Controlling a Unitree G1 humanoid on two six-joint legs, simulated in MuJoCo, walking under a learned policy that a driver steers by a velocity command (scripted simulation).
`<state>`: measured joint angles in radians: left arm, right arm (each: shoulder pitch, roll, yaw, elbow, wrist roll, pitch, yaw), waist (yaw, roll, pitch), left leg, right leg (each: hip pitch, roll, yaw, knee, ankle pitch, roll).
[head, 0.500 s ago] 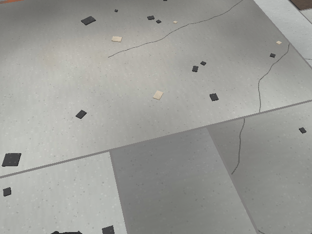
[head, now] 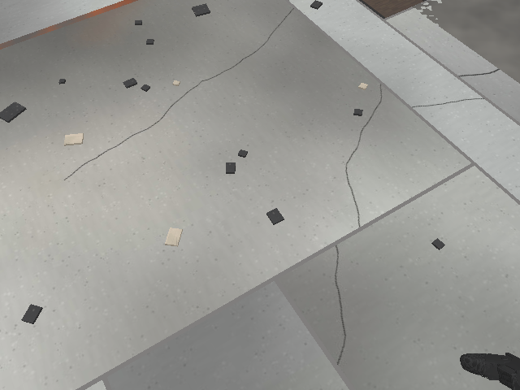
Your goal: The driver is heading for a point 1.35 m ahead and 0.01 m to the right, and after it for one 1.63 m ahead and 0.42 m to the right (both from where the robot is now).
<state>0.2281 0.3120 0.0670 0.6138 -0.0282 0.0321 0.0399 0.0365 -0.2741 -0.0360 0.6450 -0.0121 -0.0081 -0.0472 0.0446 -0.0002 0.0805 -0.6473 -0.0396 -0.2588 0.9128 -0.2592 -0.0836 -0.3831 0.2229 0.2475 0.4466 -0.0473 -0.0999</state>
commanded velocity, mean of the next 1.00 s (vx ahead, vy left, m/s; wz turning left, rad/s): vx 0.33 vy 0.00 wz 0.06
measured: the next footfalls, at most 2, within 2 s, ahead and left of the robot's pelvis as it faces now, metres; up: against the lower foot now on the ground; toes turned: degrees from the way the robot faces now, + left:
left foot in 0.22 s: +0.20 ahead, +0.15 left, +0.00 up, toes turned -25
right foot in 0.62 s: +0.08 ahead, -0.06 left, +0.00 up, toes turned -6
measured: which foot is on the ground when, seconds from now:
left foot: up 0.00-0.20, down 0.22-0.62, up 0.64-1.00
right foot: down 0.00-0.22, up 0.24-0.60, down 0.62-1.00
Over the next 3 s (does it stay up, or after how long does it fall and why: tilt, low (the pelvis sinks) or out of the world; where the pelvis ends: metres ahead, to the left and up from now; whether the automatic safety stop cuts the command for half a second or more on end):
stays up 1.85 -0.32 0.01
